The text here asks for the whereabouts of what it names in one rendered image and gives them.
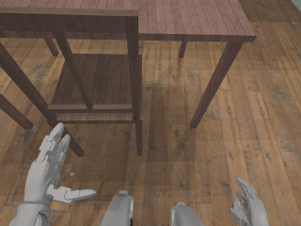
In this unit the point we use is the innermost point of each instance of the table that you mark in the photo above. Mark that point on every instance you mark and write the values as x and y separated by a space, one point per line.
162 20

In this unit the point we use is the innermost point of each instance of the robot left hand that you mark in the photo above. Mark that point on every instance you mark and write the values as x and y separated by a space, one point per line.
45 169

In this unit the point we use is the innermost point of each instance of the robot right hand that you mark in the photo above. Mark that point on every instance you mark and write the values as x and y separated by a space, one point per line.
254 213

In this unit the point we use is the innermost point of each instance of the robot right thigh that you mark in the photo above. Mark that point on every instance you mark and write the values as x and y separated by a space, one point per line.
183 215

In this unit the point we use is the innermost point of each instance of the left robot shin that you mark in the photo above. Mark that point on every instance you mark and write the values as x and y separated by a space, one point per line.
125 192

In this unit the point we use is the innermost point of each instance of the robot left forearm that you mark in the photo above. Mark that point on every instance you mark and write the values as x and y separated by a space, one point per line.
32 214

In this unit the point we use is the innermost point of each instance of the chair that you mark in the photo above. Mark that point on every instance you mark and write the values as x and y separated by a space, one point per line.
92 88

